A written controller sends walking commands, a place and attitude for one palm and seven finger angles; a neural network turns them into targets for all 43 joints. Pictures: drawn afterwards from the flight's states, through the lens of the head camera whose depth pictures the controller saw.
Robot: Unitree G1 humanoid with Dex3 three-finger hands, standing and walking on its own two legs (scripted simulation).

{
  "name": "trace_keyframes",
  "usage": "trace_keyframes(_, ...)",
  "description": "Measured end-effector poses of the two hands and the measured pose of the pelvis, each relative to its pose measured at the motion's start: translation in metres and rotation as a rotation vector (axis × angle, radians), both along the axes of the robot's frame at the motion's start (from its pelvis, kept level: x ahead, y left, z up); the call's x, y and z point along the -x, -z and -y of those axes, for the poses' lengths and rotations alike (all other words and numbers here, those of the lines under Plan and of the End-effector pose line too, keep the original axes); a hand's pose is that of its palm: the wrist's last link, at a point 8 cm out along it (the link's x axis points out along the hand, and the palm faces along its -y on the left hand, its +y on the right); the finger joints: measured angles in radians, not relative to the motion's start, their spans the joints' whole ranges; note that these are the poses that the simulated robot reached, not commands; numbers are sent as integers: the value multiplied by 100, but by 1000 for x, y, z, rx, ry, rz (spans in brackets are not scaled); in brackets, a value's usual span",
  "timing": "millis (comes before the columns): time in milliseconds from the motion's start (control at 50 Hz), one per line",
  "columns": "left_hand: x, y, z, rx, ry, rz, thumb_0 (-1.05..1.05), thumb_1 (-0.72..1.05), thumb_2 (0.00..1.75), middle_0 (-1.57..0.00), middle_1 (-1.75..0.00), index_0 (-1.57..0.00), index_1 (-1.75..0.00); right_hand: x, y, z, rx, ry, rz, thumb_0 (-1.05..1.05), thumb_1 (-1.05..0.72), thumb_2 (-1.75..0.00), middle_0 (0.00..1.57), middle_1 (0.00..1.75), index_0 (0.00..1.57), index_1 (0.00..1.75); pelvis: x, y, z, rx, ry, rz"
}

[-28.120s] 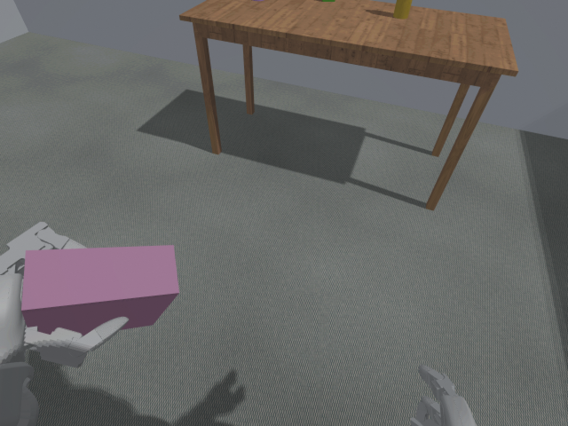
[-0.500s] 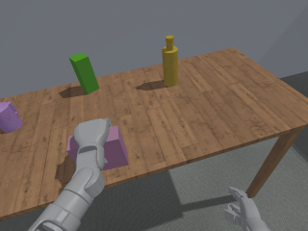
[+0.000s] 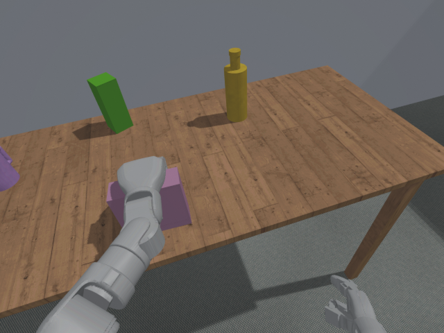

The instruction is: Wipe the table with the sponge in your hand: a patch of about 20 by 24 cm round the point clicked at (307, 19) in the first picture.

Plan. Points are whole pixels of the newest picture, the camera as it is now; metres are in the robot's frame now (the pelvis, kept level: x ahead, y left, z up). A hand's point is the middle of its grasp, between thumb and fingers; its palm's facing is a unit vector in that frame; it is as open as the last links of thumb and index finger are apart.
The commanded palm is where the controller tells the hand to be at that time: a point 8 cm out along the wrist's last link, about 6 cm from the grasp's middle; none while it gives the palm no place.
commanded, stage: wipe forward along the third lane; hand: left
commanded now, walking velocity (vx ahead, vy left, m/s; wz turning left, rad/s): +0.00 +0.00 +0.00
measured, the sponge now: (155, 210) +0.35 +0.19 +0.02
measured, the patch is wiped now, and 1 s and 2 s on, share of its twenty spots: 0.60 0.75 0.85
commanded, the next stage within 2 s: wipe back along the third lane in 1.36 s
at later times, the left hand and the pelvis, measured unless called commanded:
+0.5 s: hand (151, 177) +0.40 +0.20 +0.06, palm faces -0.06 -0.03 -1.00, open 9.6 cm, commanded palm +0.39 +0.20 +0.10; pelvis -0.01 +0.00 +0.00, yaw +0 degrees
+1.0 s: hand (146, 161) +0.45 +0.23 +0.06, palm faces -0.08 -0.02 -1.00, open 9.6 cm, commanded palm +0.43 +0.23 +0.10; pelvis +0.00 +0.01 +0.00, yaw -1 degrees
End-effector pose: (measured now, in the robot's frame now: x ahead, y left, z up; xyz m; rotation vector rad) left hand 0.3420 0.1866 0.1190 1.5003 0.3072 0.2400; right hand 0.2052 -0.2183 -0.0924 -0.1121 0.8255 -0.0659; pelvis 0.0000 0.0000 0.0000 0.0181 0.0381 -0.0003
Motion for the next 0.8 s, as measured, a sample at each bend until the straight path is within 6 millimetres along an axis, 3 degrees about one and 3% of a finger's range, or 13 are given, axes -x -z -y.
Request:
trace_keyframes(520, -46, 0, -11, -32, -10, -28, 0, -51, 109, -78, -139, -80, -136, 72, 26, 29, 63, 114, -167, 1, -91, -90, 19, 30, 20, 30, 8, 3, 2, -3, 9, -77)
trace_keyframes(800, -75, 0, -26, -37, -15, -42, 1, -50, 109, -78, -140, -80, -137, 101, 32, 37, 81, 162, -240, 1, -91, -90, 20, 30, 20, 30, 5, 3, 0, 3, 16, -120)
